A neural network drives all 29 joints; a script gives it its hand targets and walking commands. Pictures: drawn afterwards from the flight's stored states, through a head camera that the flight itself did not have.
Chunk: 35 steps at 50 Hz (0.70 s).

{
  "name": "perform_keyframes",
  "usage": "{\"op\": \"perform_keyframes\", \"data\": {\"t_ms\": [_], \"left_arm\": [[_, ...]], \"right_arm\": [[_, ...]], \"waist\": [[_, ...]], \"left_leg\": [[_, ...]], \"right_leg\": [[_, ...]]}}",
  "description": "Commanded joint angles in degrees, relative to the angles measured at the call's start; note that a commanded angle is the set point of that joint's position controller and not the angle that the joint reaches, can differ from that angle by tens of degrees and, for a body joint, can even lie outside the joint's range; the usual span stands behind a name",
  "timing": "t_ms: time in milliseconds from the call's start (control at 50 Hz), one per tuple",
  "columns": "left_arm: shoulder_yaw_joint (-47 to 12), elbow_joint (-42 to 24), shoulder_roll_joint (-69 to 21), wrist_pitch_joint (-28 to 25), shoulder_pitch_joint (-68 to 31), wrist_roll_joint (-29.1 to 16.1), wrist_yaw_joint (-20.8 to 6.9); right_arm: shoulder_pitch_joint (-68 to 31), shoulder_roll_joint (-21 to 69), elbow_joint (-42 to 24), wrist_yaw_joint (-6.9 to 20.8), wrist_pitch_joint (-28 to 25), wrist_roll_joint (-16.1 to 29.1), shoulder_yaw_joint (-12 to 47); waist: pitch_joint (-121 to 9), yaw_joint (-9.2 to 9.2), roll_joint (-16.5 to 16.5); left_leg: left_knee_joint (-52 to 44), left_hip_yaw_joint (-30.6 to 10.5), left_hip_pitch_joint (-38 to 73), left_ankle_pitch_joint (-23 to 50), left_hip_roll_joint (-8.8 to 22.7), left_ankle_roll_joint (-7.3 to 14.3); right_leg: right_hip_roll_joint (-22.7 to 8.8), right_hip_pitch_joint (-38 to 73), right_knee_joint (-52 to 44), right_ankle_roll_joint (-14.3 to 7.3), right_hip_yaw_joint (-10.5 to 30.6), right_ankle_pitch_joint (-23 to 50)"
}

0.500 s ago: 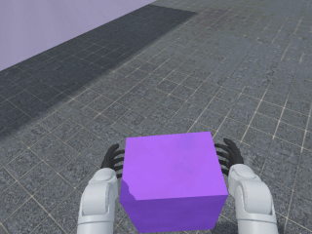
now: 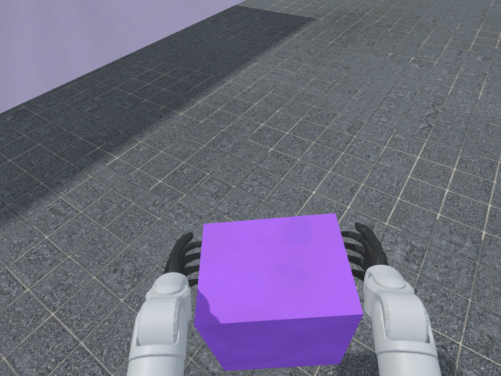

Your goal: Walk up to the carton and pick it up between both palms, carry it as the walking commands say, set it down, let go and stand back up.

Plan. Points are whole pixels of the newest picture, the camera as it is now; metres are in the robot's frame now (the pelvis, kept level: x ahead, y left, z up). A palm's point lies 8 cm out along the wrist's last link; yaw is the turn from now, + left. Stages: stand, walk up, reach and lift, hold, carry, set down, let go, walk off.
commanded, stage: carry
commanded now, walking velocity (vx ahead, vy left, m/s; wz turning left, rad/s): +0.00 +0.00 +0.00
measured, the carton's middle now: (275, 298) +0.28 -0.01 -0.06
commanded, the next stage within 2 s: hold in 0.66 s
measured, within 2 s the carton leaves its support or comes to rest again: neither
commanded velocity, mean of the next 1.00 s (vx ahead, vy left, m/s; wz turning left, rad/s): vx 0.00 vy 0.00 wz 0.00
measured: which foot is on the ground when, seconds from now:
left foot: down 0.00-1.00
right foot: down 0.00-1.00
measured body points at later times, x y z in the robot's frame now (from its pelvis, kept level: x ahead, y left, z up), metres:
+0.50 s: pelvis -0.01 +0.00 +0.00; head -0.02 +0.00 +0.45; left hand +0.28 +0.15 +0.03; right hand +0.28 -0.16 +0.03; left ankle +0.02 +0.13 -0.73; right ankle +0.00 -0.08 -0.73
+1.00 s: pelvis -0.02 +0.02 +0.01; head -0.08 +0.02 +0.45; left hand +0.26 +0.17 +0.04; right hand +0.27 -0.14 +0.05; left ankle +0.02 +0.15 -0.73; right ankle +0.00 -0.08 -0.73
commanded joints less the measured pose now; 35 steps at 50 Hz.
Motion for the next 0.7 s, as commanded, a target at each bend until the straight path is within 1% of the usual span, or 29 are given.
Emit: {"op": "perform_keyframes", "data": {"t_ms": [0,20,40,80,100,140,160,180,200,220,240,280,300,320,340,360,400,420,440,460,480,500,520,560,580,600,640,660,680], "left_arm": [[-30.3,-7.5,-42.4,-2.7,-27.3,-13.4,-11.3],[-30.2,-7.6,-42.4,-2.8,-28.2,-13.4,-11.4],[-30.6,-7.7,-43.1,-2.7,-27.2,-13.5,-11.4],[-30.4,-7.2,-43.3,-2.9,-28.1,-13.4,-11.6],[-30.6,-7.1,-44.0,-3.1,-28.5,-13.5,-11.6],[-30.9,-7.4,-44.2,-3.0,-28.9,-13.8,-11.8],[-30.6,-6.5,-44.1,-3.0,-28.5,-13.6,-11.8],[-31.0,-6.9,-44.1,-3.1,-28.7,-13.7,-11.8],[-31.5,-7.7,-44.7,-3.1,-29.4,-14.0,-11.8],[-31.1,-6.9,-44.6,-2.9,-28.4,-13.5,-11.8],[-31.1,-7.2,-44.6,-3.1,-29.3,-13.7,-11.8],[-31.4,-7.3,-45.2,-2.9,-29.0,-13.9,-11.9],[-31.3,-6.8,-45.3,-3.0,-29.4,-13.8,-12.1],[-31.0,-6.2,-45.1,-3.0,-28.6,-13.6,-12.0],[-31.2,-7.0,-45.3,-3.1,-29.1,-13.8,-12.0],[-31.2,-7.1,-45.3,-3.2,-29.0,-13.9,-12.0],[-31.1,-6.6,-45.6,-3.0,-29.2,-13.6,-12.1],[-30.8,-6.1,-45.2,-3.0,-29.1,-13.4,-12.1],[-30.8,-6.1,-45.3,-3.1,-29.6,-13.4,-12.1],[-31.0,-5.9,-45.4,-3.0,-29.3,-13.3,-12.1],[-31.0,-5.7,-45.5,-3.0,-28.8,-13.5,-12.2],[-30.7,-4.9,-46.0,-3.0,-28.7,-13.5,-12.3],[-30.9,-5.6,-45.8,-3.2,-29.9,-13.6,-12.3],[-31.0,-5.8,-46.0,-3.1,-29.6,-13.7,-12.4],[-31.1,-6.1,-45.8,-3.2,-30.5,-13.7,-12.3],[-30.7,-5.6,-45.9,-3.1,-30.5,-13.5,-12.4],[-30.7,-4.9,-46.1,-3.1,-30.3,-13.3,-12.4],[-25.6,1.2,-45.3,-3.3,-30.0,-13.1,-12.0],[-27.0,-1.5,-46.4,-4.2,-29.2,-13.3,-11.9]], "right_arm": [[-23.4,40.5,-3.0,11.0,-1.2,12.5,31.8],[-23.7,40.7,-2.5,11.1,-1.2,12.5,31.8],[-24.4,41.0,-4.3,11.2,-1.4,13.3,32.7],[-24.1,41.3,-2.6,11.5,-1.4,12.8,32.1],[-25.3,41.6,-3.5,11.6,-1.6,13.2,32.6],[-25.4,42.0,-3.6,11.7,-1.6,13.4,32.7],[-24.7,41.6,-2.4,11.7,-1.5,12.7,32.2],[-24.9,41.4,-2.8,11.7,-1.6,12.9,32.1],[-24.8,42.5,-2.9,11.8,-1.6,13.2,32.7],[-24.2,42.1,-2.5,11.8,-1.5,13.0,32.4],[-24.9,41.9,-2.6,11.9,-1.5,13.0,32.1],[-24.7,42.5,-2.8,12.1,-1.5,13.3,32.6],[-25.6,42.5,-3.0,12.2,-1.6,13.3,32.8],[-25.0,42.2,-2.6,12.1,-1.5,13.1,32.6],[-25.3,42.5,-3.0,12.1,-1.5,13.3,32.7],[-25.5,42.4,-3.5,12.2,-1.6,13.4,33.0],[-25.2,43.1,-2.5,12.4,-1.4,13.4,33.2],[-24.7,42.6,-1.5,12.3,-1.3,13.0,32.6],[-26.3,42.4,-2.5,12.4,-1.6,13.5,33.0],[-25.2,42.4,-1.6,12.4,-1.5,13.0,32.4],[-25.5,42.3,-2.4,12.4,-1.6,13.2,32.8],[-26.0,43.0,-2.5,12.5,-1.5,13.3,33.2],[-26.3,42.9,-2.1,12.5,-1.7,13.4,32.9],[-25.2,43.1,-1.8,12.5,-1.5,13.1,33.1],[-25.4,43.0,-1.4,12.6,-1.5,13.0,32.8],[-25.8,43.0,-1.2,12.7,-1.5,13.1,32.7],[-26.2,42.7,-1.3,12.7,-1.5,13.0,32.7],[-27.3,43.1,4.3,11.9,-2.8,12.3,32.6],[-26.2,44.1,2.9,11.6,-3.8,13.2,32.6]], "waist": [[-13.5,-0.03,-1.0],[-13.4,-0.04,-1.2],[-13.9,0.01,-1.3],[-13.4,0.0,-0.8],[-13.9,0.01,-0.8],[-14.0,0.01,-0.9],[-14.1,-0.02,-0.7],[-14.8,0.02,-0.1],[-15.0,-0.02,-0.5],[-14.7,-0.03,-0.1],[-14.7,-0.04,0.2],[-14.8,0.01,0.1],[-14.7,0.06,-1.1],[-14.8,0.02,-1.3],[-15.2,0.0,-0.7],[-15.8,0.01,-1.2],[-14.5,-0.02,-1.1],[-15.2,-0.02,-1.3],[-15.1,0.02,-0.7],[-14.8,-0.04,0.2],[-14.9,-0.09,-1.3],[-14.6,-0.01,-1.8],[-14.6,-0.04,-1.2],[-14.8,-0.05,-1.8],[-15.2,-0.11,-1.5],[-14.1,-0.04,-1.1],[-14.4,0.06,-0.5],[-12.6,1.09,-5.9],[-14.7,0.63,-4.1]], "left_leg": [[-4.5,-3.8,5.5,11.3,4.1,1.6],[-4.5,-3.8,5.4,10.8,4.1,1.6],[-4.1,-3.5,5.7,11.0,4.0,1.5],[-4.5,-3.7,4.8,9.6,3.7,1.5],[-4.2,-3.2,5.5,9.5,3.6,1.4],[-4.7,-3.6,5.5,9.3,3.8,1.3],[-4.7,-3.7,5.5,9.3,3.9,1.4],[-4.6,-3.5,6.2,10.0,3.9,1.4],[-4.5,-3.5,6.1,9.8,3.9,1.5],[-4.4,-3.6,5.8,10.0,3.9,1.4],[-4.7,-3.7,6.1,10.2,3.9,1.4],[-4.8,-3.8,6.0,10.4,4.2,1.3],[-4.8,-3.8,5.3,9.6,4.2,1.3],[-4.5,-3.6,5.3,9.3,3.8,1.4],[-4.6,-3.5,5.9,9.6,3.9,1.3],[-4.0,-3.4,6.3,10.0,3.9,1.2],[-4.5,-3.1,5.4,8.6,3.7,1.0],[-4.2,-3.3,5.6,10.0,3.7,1.0],[-4.6,-3.6,5.6,9.4,3.8,1.0],[-4.8,-3.5,5.2,8.6,3.9,1.0],[-4.2,-3.3,5.4,8.2,3.8,1.0],[-4.3,-3.2,5.4,7.7,3.8,0.9],[-4.5,-3.3,5.0,7.7,3.8,0.9],[-4.1,-3.3,4.9,8.7,3.6,0.9],[-4.2,-3.3,5.2,9.4,3.9,0.7],[-4.7,-3.6,4.6,8.5,3.8,0.8],[-4.6,-3.4,5.3,8.8,4.0,0.8],[-4.7,-10.5,18.7,20.0,-8.1,3.5],[-4.3,-11.3,21.3,26.1,-7.9,2.8]], "right_leg": [[-7.3,2.7,-7.2,1.1,5.9,16.4],[-7.3,2.7,-7.4,1.1,6.1,16.2],[-7.4,3.0,-7.3,1.0,6.1,17.0],[-7.4,2.6,-7.7,1.0,6.4,15.8],[-7.7,2.8,-8.0,1.0,6.5,16.3],[-7.3,2.4,-7.9,1.0,6.4,14.5],[-7.2,2.2,-8.2,1.1,6.6,13.9],[-7.1,2.3,-7.8,1.1,6.3,14.5],[-7.3,2.8,-7.9,1.0,6.5,15.1],[-7.3,2.6,-7.7,1.1,6.5,15.9],[-7.1,2.3,-7.7,1.1,6.6,15.0],[-7.0,2.5,-7.7,1.2,6.3,13.9],[-7.0,2.8,-7.7,1.2,6.3,14.6],[-7.2,2.9,-7.9,1.2,6.5,14.5],[-7.1,2.7,-7.8,1.1,6.7,14.7],[-7.2,2.9,-7.7,1.1,6.7,16.5],[-7.4,2.3,-7.8,1.1,6.9,15.9],[-7.2,2.8,-7.5,1.2,6.5,16.3],[-7.2,2.5,-7.8,1.1,6.7,14.9],[-7.3,2.2,-7.9,1.2,7.0,14.0],[-7.4,2.1,-8.3,1.2,7.3,14.6],[-7.3,1.8,-8.4,1.3,7.1,14.3],[-7.3,2.0,-8.3,1.3,7.1,14.0],[-7.3,2.7,-8.1,1.3,7.0,16.0],[-7.2,2.8,-7.6,1.3,6.8,16.5],[-7.1,2.1,-7.9,1.4,6.9,14.6],[-7.0,1.8,-7.7,1.4,6.9,14.3],[3.0,6.9,-10.8,1.9,14.9,19.1],[3.0,7.6,-10.1,1.9,15.3,23.8]]}}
